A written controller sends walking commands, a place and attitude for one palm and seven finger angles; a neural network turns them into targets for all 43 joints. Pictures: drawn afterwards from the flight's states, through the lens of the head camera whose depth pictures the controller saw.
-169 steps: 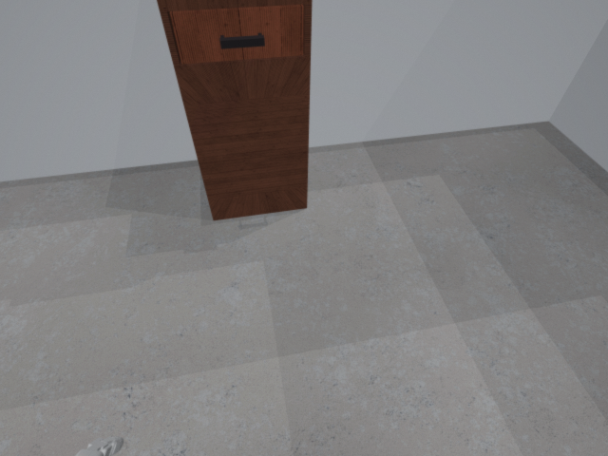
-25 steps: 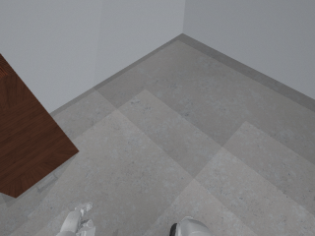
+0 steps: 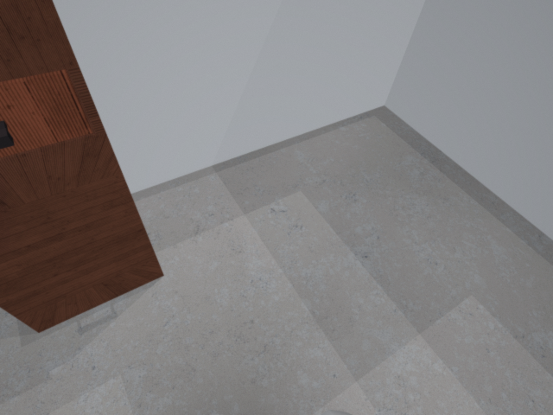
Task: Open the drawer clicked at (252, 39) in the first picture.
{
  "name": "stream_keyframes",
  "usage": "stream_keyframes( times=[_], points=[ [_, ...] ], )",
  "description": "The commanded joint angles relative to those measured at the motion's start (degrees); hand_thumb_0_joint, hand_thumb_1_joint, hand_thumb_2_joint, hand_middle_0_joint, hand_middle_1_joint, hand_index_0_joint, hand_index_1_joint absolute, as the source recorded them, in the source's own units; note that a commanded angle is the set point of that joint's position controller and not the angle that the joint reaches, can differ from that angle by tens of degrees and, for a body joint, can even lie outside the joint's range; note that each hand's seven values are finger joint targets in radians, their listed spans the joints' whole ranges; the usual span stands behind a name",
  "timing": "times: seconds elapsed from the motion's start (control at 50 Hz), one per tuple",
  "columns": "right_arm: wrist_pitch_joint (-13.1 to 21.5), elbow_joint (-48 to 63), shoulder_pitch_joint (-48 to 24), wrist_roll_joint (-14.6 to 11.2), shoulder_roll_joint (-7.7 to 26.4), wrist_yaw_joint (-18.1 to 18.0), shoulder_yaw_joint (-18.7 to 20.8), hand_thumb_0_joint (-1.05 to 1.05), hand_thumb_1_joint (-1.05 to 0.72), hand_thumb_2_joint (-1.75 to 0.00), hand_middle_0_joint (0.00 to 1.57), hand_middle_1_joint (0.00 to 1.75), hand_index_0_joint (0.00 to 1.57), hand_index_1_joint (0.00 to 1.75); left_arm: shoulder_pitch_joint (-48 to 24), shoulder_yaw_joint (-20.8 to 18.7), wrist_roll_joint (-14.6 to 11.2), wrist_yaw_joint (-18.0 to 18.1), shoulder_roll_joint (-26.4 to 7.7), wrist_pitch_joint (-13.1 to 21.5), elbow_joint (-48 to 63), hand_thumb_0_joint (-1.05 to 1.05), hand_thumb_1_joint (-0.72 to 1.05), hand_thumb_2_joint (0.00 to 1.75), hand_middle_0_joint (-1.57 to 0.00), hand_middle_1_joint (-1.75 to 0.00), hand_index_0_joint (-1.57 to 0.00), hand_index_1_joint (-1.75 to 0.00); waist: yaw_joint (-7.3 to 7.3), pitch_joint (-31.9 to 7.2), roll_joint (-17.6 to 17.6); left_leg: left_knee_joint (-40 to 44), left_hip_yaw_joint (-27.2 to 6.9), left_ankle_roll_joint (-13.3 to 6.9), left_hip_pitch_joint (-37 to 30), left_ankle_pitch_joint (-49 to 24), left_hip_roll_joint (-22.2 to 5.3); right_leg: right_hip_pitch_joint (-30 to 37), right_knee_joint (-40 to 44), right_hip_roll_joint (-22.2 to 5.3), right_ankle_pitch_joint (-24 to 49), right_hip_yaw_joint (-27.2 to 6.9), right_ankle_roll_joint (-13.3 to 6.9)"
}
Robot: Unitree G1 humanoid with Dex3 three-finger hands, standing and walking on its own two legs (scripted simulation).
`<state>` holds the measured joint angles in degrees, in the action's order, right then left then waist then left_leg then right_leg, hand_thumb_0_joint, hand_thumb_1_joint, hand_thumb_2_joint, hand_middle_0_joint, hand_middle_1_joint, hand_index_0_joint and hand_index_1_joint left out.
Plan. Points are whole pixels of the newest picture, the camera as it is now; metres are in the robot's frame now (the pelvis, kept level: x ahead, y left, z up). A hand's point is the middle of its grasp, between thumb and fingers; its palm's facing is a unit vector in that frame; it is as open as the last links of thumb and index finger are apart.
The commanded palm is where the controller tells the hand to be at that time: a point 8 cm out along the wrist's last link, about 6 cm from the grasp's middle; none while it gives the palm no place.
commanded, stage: turn to face it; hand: left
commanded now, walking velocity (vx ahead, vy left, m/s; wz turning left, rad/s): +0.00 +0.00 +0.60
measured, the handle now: out of the picture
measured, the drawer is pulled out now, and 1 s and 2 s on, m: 0.00 0.00 0.00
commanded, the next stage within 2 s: take the last steps up to it in 0.86 s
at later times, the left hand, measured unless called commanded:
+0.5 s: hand out of the picture +0.06 +0.16 -0.13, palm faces +0.29 -0.91 -0.28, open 7.4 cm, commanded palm none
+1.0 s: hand out of the picture -0.10 +0.18 -0.16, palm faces +0.52 -0.81 -0.26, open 7.4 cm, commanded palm none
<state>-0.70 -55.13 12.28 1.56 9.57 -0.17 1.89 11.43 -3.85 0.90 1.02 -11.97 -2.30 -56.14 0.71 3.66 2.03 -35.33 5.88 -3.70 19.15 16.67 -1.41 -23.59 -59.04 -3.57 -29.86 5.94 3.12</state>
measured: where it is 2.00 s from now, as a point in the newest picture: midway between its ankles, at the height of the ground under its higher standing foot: outside the picture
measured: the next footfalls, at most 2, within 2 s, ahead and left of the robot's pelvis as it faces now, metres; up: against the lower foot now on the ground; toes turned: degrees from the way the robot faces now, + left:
right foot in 0.36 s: +0.08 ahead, -0.17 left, +0.00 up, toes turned +10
left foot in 0.76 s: -0.04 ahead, +0.08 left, +0.00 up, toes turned +32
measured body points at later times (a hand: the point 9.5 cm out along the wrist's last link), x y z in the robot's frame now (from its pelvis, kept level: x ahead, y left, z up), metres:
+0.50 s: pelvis +0.01 -0.06 +0.01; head +0.03 -0.08 +0.45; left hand +0.04 +0.20 -0.11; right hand +0.15 -0.31 -0.14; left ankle -0.03 +0.06 -0.65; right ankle +0.04 -0.17 -0.73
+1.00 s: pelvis -0.02 -0.03 +0.01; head +0.00 +0.01 +0.46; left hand -0.13 +0.22 -0.14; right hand +0.18 -0.19 -0.13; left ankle -0.07 +0.06 -0.73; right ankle +0.03 -0.16 -0.67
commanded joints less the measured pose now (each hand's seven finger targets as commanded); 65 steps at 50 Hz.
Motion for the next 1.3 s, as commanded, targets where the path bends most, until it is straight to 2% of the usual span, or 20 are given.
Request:
stream_keyframes(
  times=[0.0, 0.22, 0.3, 0.32, 0.34, 0.36, 0.46, 0.62, 0.7, 0.72, 0.74, 0.76, 0.86, 0.94, 1.02, 1.1, 1.12, 1.16, 1.18, 1.28],
  points=[
    [1.3, 3.1, 2.6, -0.4, 11.8, -1.1, 2.8, 0.0, -0.9, -0.9, 0.2, 0.3, 0.2, 0.3, -0.8, -1.2, -0.2, -0.1, -4.5, 1.5, 5.3, 0.0, 0.9, 0.9, -0.2, -0.3, -0.2, -0.3, 0.26, -8.6, -8.0, 14.1, -16.0, -5.9, -13.9, -35.4, -13.9, -8.3, -5.4, -2.1, 5.9, -5.0, 1.6],
    [-0.3, 4.6, 0.7, -0.1, 14.7, -0.2, 5.0, 0.0, -0.9, -0.9, 0.2, 0.3, 0.2, 0.3, -3.3, -1.1, -0.5, 0.2, -5.1, 0.9, 8.5, 0.0, 0.9, 0.9, -0.2, -0.3, -0.2, -0.3, 1.43, -7.6, -11.0, 13.6, -23.1, -6.2, -10.1, -25.4, -11.1, -0.4, 13.4, 1.3, 4.9, -4.7, 1.9],
    [-0.8, 6.5, -3.1, -0.7, 14.9, 0.2, 5.4, 0.0, -0.9, -0.9, 0.2, 0.3, 0.2, 0.3, 2.9, -1.3, -0.7, 0.6, -7.1, 1.9, 8.1, 0.0, 0.9, 0.9, -0.2, -0.3, -0.2, -0.3, -1.93, -9.0, -10.0, 7.5, -24.0, -2.7, -2.5, -23.2, -7.5, 14.0, 32.8, 2.1, 15.9, -4.1, 1.0],
    [-0.7, 7.2, -2.8, -1.1, 12.7, 0.5, 5.1, 0.0, -0.9, -0.9, 0.2, 0.3, 0.2, 0.3, 4.9, -1.9, -0.2, 0.9, -10.0, 2.5, 8.1, 0.0, 0.9, 0.9, -0.2, -0.3, -0.2, -0.3, -2.8, -10.2, -3.3, 1.2, -21.0, 0.6, 4.8, -13.9, -3.9, 22.2, 40.2, -4.7, 17.8, -10.1, -0.8],
    [-0.7, 8.8, -2.4, -1.2, 8.4, 0.8, 4.3, 0.0, -0.9, -0.9, 0.2, 0.3, 0.2, 0.3, 5.5, -2.8, 0.8, 1.3, -15.6, 2.9, 8.5, 0.0, 0.9, 0.9, -0.2, -0.3, -0.2, -0.3, -2.99, -9.0, 13.7, -12.0, -8.8, 5.9, 16.0, 10.5, 5.3, 26.0, 43.9, -21.1, 24.3, -25.3, -7.1],
    [-1.2, 9.1, -2.3, -0.4, 10.9, 0.7, 4.9, 0.0, -0.9, -0.9, 0.2, 0.3, 0.2, 0.3, 4.4, -2.5, 0.4, 1.1, -16.3, 2.5, 9.6, 0.0, 0.9, 0.9, -0.2, -0.3, -0.2, -0.3, -2.85, -8.2, 11.1, -24.1, -9.7, 5.7, 14.8, 16.8, 3.6, 17.5, 43.9, -25.8, 22.9, -25.5, -11.6],
    [-2.8, 6.3, -1.6, -0.2, 9.9, 2.0, 4.4, 0.0, -0.9, -0.9, 0.2, 0.3, 0.2, 0.3, -3.2, -0.7, 0.5, 1.1, -9.6, 2.6, 11.3, 0.0, 0.9, 0.9, -0.2, -0.3, -0.2, -0.3, 0.75, -0.3, 8.7, -35.0, -6.4, 7.4, 13.4, 5.0, -0.5, 9.4, 41.7, -14.9, 23.6, -7.7, -8.7],
    [-2.1, 7.7, -8.1, -1.0, 8.1, 1.8, 2.6, 0.0, -0.9, -0.9, 0.2, 0.3, 0.2, 0.3, 5.1, -1.7, 1.1, 0.7, -13.7, 2.2, 7.3, 0.0, 0.9, 0.9, -0.2, -0.3, -0.2, -0.3, -3.73, -4.6, 11.4, -11.7, -0.9, 7.2, 5.5, 10.5, 0.3, 18.3, 36.6, -17.3, 39.6, -4.0, -10.4],
    [-1.0, 5.8, -2.3, -1.0, 9.3, 1.4, 2.5, 0.0, -0.9, -0.9, 0.2, 0.3, 0.2, 0.3, 3.5, -1.9, 0.5, 0.6, -13.4, 1.7, 6.0, 0.0, 0.9, 0.9, -0.2, -0.3, -0.2, -0.3, -0.53, -7.6, 9.1, 8.0, 0.5, 5.8, -7.5, -1.3, 0.6, 15.0, 28.4, -15.2, 38.5, 0.0, -5.8],
    [-0.3, 5.0, 0.4, -0.8, 12.3, 1.3, 3.2, 0.0, -0.9, -0.9, 0.2, 0.3, 0.2, 0.3, 3.9, -1.7, -0.1, 0.5, -11.6, 1.4, 6.5, 0.0, 0.9, 0.9, -0.2, -0.3, -0.2, -0.3, 1.04, -10.3, 1.4, 13.7, -3.4, 4.4, -16.7, -10.6, -3.7, 8.8, 21.0, -12.7, 32.0, 2.8, -2.7],
    [0.1, 5.1, 2.3, -0.3, 18.5, 1.0, 4.5, 0.0, -0.9, -0.9, 0.2, 0.3, 0.2, 0.3, 4.2, -0.9, -0.4, 0.0, -7.6, 1.2, 8.4, 0.0, 0.9, 0.9, -0.2, -0.3, -0.2, -0.3, 1.92, -10.5, -16.3, 14.5, -22.0, -2.4, -23.9, -30.1, -18.6, -6.5, 9.8, -5.3, 4.4, 4.8, 1.5],
    [-0.5, 4.4, 4.5, -0.5, 20.4, 0.8, 4.7, 0.0, -0.9, -0.9, 0.2, 0.3, 0.2, 0.3, 0.8, -0.1, 0.2, 0.3, -7.0, 0.8, 9.6, 0.0, 0.9, 0.9, -0.2, -0.3, -0.2, -0.3, 3.47, -8.8, -16.0, 15.1, -23.1, -8.0, -18.7, -35.7, -23.8, -7.3, 1.9, -3.9, -8.0, 0.7, 1.2],
    [0.5, 4.4, -2.6, -0.5, 13.2, -1.0, 2.5, 0.0, -0.9, -0.9, 0.2, 0.3, 0.2, 0.3, 1.8, -0.4, -0.1, -0.2, -6.8, 0.4, 4.5, 0.0, 0.9, 0.9, -0.2, -0.3, -0.2, -0.3, -0.35, -5.5, -10.9, 14.7, -13.6, -5.2, -14.6, -36.8, -12.9, -6.5, -3.7, -2.9, 4.9, -4.1, 1.3],
    [0.6, 3.0, -0.4, -0.6, 12.4, -1.2, 2.5, 0.0, -0.9, -0.9, 0.2, 0.3, 0.2, 0.3, 1.6, 0.0, -0.3, 0.0, -6.0, 0.2, 3.9, 0.0, 0.9, 0.9, -0.2, -0.3, -0.2, -0.3, 0.22, -7.0, -9.2, 14.9, -14.1, -6.3, -17.7, -38.4, -13.1, -4.5, 2.7, -1.8, 5.0, -4.1, 1.7],
    [0.5, 1.5, 1.0, 0.0, 12.1, -0.9, 2.6, 0.0, -0.9, -0.9, 0.2, 0.3, 0.2, 0.3, 0.3, 0.7, 0.0, -0.6, -4.1, 1.0, 3.9, 0.0, 0.9, 0.9, -0.2, -0.3, -0.2, -0.3, 1.03, -5.0, -10.3, 17.8, -17.5, -6.8, -13.1, -15.2, -13.0, 1.1, 13.2, -0.1, 2.9, -2.4, 0.5],
    [0.7, 0.4, -0.2, -0.2, 10.9, -0.6, 2.4, 0.0, -0.9, -0.9, 0.2, 0.3, 0.2, 0.3, 6.5, 0.8, 0.5, -1.2, -3.2, 2.5, 1.4, 0.0, 0.9, 0.9, -0.2, -0.3, -0.2, -0.3, -2.14, -1.9, -8.3, 16.5, -18.1, -4.4, -2.3, 7.3, -9.6, 14.2, 28.9, 2.2, 9.9, -0.3, -0.7],
    [0.9, 0.2, -0.3, -0.5, 9.2, -0.5, 2.2, 0.0, -0.9, -0.9, 0.2, 0.3, 0.2, 0.3, 9.9, 0.4, 0.8, -1.1, -4.2, 3.2, 0.1, 0.0, 0.9, 0.9, -0.2, -0.3, -0.2, -0.3, -3.97, -1.3, -4.4, 10.8, -15.8, -2.2, 3.9, 11.6, -6.6, 21.8, 35.3, 0.4, 11.5, -2.3, -1.2],
    [1.4, 3.8, -3.3, -0.7, 5.1, 0.2, 1.3, 0.0, -0.9, -0.9, 0.2, 0.3, 0.2, 0.3, 17.0, -1.0, 1.1, -0.2, -12.3, 3.8, -0.9, 0.0, 0.9, 0.9, -0.2, -0.3, -0.2, -0.3, -7.67, 0.9, 15.5, -15.3, -5.0, 2.8, 21.2, 18.3, 2.7, 26.6, 51.4, -21.9, -6.6, -32.1, -10.3],
    [1.0, 4.0, -5.4, 0.0, 8.1, 0.6, 2.2, 0.0, -0.9, -0.9, 0.2, 0.3, 0.2, 0.3, 17.1, -1.1, 0.5, 0.2, -11.8, 4.4, -1.2, 0.0, 0.9, 0.9, -0.2, -0.3, -0.2, -0.3, -7.31, 3.1, 13.6, -21.6, -9.0, 2.5, 21.4, 13.9, -0.2, 20.0, 54.6, -22.7, -12.4, -35.4, -11.8],
    [0.2, -1.7, 1.5, 0.2, 4.5, 1.8, 2.4, 0.0, -0.9, -0.9, 0.2, 0.3, 0.2, 0.3, 10.6, 1.0, 0.3, 0.2, -3.8, 6.0, -1.2, 0.0, 0.9, 0.9, -0.2, -0.3, -0.2, -0.3, -1.06, 5.8, 4.1, -26.4, -5.6, 4.5, 15.4, -4.0, -3.5, 12.0, 52.4, -13.1, 6.2, -12.0, -7.7]
  ],
)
